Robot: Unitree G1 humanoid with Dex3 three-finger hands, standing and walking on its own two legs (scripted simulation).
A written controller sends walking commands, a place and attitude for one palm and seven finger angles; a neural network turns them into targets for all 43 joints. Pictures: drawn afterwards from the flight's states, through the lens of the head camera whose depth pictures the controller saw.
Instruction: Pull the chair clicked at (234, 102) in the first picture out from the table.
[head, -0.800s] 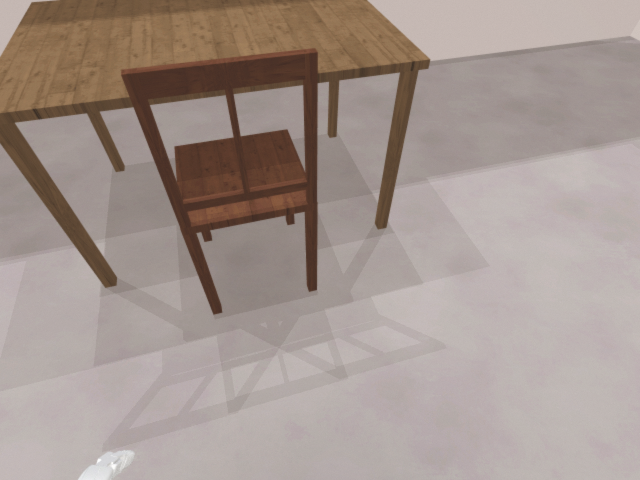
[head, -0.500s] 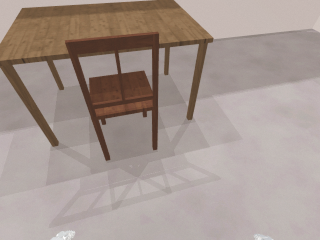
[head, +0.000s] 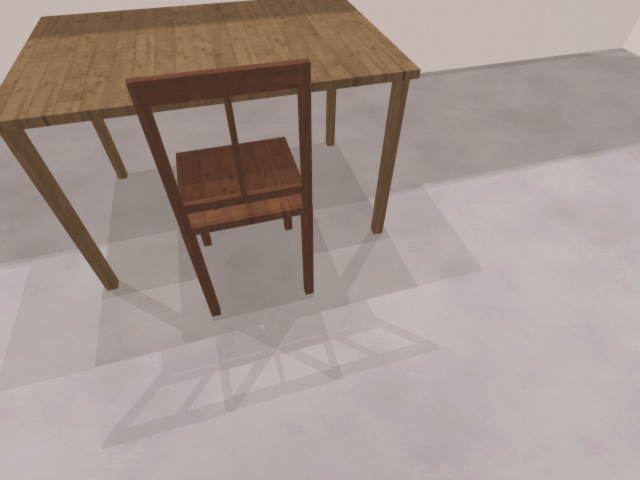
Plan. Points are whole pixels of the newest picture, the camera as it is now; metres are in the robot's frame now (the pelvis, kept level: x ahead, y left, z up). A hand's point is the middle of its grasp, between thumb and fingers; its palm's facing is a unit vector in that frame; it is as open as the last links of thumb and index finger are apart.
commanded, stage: stand and wait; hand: left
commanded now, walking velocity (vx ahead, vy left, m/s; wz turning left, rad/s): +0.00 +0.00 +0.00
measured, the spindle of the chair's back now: (236, 149) +0.86 +0.27 -0.09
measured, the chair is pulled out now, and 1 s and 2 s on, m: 0.00 0.00 0.00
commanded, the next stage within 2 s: look at it before walking up in 0.20 s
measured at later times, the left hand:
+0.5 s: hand out of the picture +0.08 +0.24 -0.16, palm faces -0.03 -0.95 -0.32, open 7.4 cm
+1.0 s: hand out of the picture +0.08 +0.24 -0.15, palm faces -0.02 -0.94 -0.33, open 7.4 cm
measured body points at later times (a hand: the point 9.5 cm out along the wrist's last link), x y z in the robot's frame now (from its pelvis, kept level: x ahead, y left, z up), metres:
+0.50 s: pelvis +0.00 +0.00 +0.00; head +0.00 +0.00 +0.45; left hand +0.08 +0.29 -0.13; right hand +0.07 -0.30 -0.13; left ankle +0.01 +0.12 -0.74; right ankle +0.01 -0.12 -0.74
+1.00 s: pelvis +0.01 +0.00 +0.00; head +0.01 +0.00 +0.45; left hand +0.08 +0.29 -0.13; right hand +0.09 -0.29 -0.13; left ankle +0.01 +0.12 -0.74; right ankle +0.01 -0.12 -0.74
